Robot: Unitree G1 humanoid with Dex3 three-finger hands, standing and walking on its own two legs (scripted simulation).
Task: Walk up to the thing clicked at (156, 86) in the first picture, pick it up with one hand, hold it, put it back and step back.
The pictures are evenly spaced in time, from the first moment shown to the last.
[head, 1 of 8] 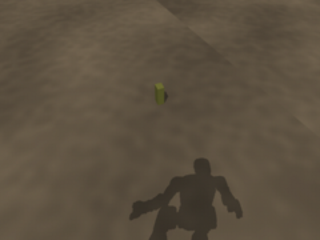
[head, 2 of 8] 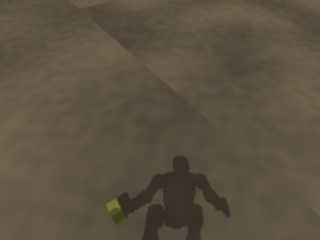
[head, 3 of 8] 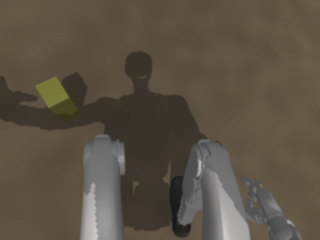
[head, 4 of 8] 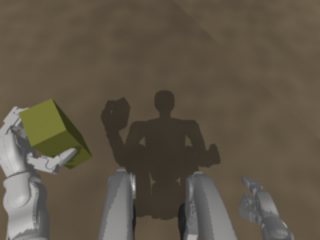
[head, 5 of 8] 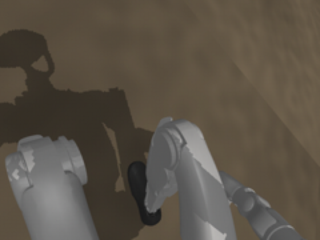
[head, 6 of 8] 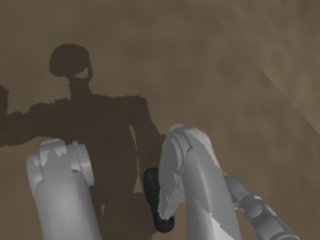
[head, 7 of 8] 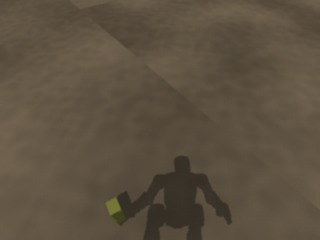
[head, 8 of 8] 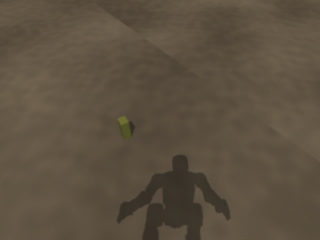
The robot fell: no
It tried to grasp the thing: yes
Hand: left
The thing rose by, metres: 0.66
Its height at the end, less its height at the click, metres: +0.00
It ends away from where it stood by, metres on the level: 0.03
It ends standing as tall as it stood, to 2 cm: yes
